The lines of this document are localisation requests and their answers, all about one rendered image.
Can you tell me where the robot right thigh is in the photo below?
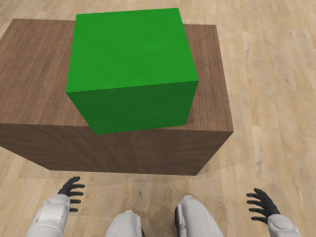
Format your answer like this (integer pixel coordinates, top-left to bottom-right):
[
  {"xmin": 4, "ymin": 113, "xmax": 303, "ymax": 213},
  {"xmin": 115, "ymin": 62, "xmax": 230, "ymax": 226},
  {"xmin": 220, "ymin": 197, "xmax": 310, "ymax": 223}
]
[{"xmin": 177, "ymin": 198, "xmax": 224, "ymax": 237}]

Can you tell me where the pedestal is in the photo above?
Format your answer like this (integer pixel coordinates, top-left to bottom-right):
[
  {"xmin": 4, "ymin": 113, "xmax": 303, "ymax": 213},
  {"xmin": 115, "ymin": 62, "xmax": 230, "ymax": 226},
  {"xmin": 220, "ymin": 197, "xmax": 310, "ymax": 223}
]
[{"xmin": 0, "ymin": 18, "xmax": 234, "ymax": 176}]

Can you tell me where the robot left hand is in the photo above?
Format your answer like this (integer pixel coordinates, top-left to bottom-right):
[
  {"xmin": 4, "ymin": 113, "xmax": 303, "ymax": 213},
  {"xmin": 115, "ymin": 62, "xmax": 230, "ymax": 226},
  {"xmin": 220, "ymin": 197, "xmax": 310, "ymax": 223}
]
[{"xmin": 57, "ymin": 176, "xmax": 85, "ymax": 212}]

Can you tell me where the carton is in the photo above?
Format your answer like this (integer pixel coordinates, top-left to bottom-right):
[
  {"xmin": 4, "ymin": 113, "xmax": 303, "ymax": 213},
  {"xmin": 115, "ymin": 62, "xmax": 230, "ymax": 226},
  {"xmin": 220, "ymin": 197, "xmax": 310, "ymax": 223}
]
[{"xmin": 65, "ymin": 8, "xmax": 199, "ymax": 135}]

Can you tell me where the robot right shin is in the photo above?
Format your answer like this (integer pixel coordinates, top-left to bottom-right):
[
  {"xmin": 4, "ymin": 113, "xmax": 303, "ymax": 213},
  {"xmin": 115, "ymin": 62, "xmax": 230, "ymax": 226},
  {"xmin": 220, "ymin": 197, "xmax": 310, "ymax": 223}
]
[{"xmin": 180, "ymin": 196, "xmax": 193, "ymax": 237}]

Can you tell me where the robot right forearm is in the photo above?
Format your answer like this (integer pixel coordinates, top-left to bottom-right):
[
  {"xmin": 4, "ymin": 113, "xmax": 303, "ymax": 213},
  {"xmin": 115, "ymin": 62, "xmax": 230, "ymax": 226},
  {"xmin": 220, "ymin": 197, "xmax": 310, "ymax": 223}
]
[{"xmin": 267, "ymin": 214, "xmax": 302, "ymax": 237}]

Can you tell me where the robot right hand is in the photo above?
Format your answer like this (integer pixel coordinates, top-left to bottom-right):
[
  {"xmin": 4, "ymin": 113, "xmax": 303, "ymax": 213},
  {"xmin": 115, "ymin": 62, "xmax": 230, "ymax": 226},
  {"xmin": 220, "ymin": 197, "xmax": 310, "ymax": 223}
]
[{"xmin": 246, "ymin": 188, "xmax": 280, "ymax": 225}]

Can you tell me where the robot left forearm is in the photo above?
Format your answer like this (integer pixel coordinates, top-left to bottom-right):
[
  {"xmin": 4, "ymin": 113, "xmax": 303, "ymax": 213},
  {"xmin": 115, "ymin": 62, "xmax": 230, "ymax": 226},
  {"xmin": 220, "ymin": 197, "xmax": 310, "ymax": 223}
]
[{"xmin": 26, "ymin": 194, "xmax": 71, "ymax": 237}]

